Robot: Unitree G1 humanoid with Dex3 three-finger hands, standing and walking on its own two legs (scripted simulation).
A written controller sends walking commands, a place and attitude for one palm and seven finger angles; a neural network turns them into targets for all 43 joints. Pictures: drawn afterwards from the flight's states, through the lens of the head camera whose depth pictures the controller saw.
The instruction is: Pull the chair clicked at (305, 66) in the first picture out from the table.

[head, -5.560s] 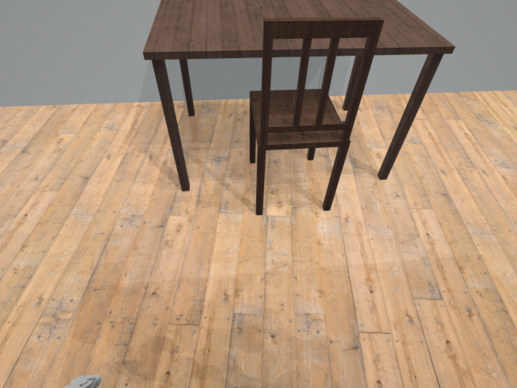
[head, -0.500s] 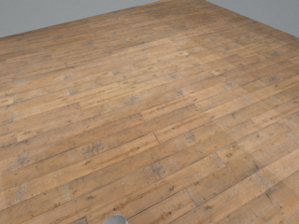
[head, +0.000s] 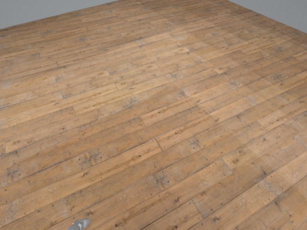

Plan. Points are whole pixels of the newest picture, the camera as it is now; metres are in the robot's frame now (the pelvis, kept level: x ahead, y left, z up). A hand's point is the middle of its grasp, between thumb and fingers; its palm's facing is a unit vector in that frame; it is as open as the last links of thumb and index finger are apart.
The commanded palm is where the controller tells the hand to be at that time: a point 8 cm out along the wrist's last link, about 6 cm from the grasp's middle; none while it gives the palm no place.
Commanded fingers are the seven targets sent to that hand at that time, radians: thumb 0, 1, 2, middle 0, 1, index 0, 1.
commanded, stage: turn to face it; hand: left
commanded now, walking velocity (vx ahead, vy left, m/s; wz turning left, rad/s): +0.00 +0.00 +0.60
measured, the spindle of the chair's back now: out of the picture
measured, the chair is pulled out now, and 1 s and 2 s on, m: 0.00 0.00 0.00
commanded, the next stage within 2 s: none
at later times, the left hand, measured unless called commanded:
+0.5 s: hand out of the picture -0.04 +0.22 -0.19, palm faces +0.37 -0.89 -0.27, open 7.4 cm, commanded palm none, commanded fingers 0.00 0.90 0.90 -0.20 -0.30 -0.20 -0.30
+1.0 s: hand out of the picture -0.01 +0.21 -0.15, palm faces +0.56 -0.77 -0.29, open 7.4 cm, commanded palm none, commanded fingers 0.00 0.90 0.90 -0.20 -0.30 -0.20 -0.30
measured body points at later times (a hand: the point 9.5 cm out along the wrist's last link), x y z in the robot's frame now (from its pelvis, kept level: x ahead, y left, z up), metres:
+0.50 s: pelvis +0.00 +0.00 -0.02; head +0.04 +0.03 +0.43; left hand -0.06 +0.27 -0.17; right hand +0.22 -0.21 -0.14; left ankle -0.02 +0.11 -0.75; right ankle +0.00 -0.12 -0.74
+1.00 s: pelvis +0.01 -0.03 -0.01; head +0.05 -0.03 +0.43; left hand -0.04 +0.25 -0.13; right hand +0.21 -0.19 -0.17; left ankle -0.03 +0.10 -0.71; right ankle +0.07 -0.12 -0.74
